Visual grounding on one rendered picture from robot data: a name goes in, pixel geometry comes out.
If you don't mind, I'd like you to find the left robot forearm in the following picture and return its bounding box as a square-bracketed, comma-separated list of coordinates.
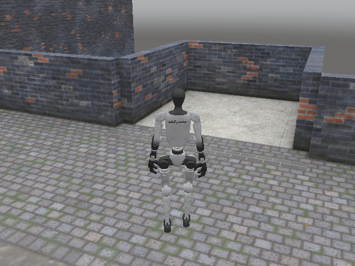
[149, 135, 159, 161]

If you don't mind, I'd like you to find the left robot shin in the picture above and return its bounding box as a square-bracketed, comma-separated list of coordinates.
[161, 187, 170, 225]

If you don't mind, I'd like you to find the robot shin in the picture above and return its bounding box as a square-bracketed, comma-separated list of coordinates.
[161, 187, 170, 225]
[184, 184, 192, 219]

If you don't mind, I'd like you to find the robot left upper arm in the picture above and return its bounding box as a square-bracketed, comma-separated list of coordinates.
[153, 112, 166, 143]

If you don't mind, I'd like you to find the robot left hand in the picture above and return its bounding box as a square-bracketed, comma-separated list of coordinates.
[148, 159, 159, 174]

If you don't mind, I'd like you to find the right robot shin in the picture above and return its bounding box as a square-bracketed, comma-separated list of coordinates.
[184, 184, 192, 219]

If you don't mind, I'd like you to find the right robot forearm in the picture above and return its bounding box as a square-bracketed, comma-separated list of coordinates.
[196, 136, 206, 163]

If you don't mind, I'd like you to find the robot right hand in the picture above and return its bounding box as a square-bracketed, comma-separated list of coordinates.
[194, 162, 207, 178]

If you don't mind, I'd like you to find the robot right upper arm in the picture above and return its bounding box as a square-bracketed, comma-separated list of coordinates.
[190, 112, 202, 144]

